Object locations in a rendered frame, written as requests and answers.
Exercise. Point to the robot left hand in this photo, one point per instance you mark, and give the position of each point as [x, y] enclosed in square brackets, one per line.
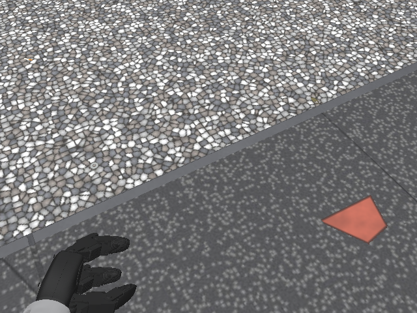
[67, 278]

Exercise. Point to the robot left forearm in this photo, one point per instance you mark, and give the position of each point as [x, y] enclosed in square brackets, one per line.
[46, 306]

